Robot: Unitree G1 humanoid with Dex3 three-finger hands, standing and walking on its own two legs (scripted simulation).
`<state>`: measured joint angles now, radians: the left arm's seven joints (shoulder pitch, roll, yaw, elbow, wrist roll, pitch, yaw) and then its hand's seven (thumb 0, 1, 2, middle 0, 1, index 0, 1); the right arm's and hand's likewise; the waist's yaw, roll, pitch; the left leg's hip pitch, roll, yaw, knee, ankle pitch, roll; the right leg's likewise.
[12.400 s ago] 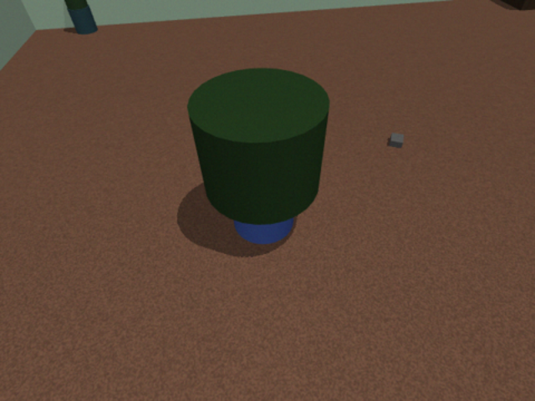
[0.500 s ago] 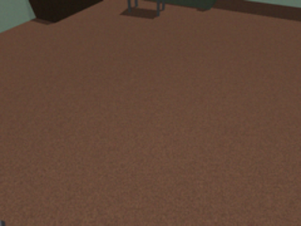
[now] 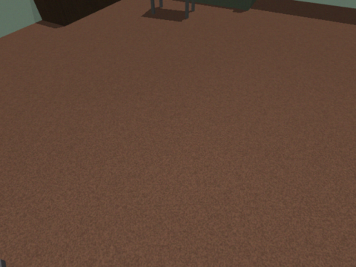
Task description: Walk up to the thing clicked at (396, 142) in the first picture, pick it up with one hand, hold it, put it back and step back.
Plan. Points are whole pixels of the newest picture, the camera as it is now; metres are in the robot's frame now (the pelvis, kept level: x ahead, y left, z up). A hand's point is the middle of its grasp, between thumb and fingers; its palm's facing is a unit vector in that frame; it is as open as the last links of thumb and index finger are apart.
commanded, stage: stand
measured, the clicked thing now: out of the picture +0.25 +0.92 -0.76
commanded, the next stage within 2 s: walk up in 0.78 s
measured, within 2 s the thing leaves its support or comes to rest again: neither
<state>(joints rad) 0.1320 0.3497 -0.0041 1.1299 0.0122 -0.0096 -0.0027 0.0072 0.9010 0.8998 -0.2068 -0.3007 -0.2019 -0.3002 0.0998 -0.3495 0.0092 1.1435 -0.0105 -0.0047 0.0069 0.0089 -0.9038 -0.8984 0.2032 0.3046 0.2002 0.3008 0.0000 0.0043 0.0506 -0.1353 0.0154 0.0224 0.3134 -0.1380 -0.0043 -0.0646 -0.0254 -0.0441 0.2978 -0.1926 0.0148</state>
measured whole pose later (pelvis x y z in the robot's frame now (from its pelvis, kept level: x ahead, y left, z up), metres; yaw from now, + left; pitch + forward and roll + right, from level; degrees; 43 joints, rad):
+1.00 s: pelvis +0.04 -0.02 -0.01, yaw -2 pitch -1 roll +2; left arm 0.18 0.44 0.07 1.06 0.04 -0.01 -0.08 0.01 0.90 0.90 -0.21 -0.30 -0.20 -0.30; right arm 0.20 -0.39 -0.09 1.03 -0.03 -0.05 0.06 0.01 -0.90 -0.90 0.21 0.31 0.20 0.30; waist -0.01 -0.02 0.04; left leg -0.14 0.01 0.06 0.42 -0.27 0.03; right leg -0.29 -0.06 -0.02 0.68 -0.51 -0.02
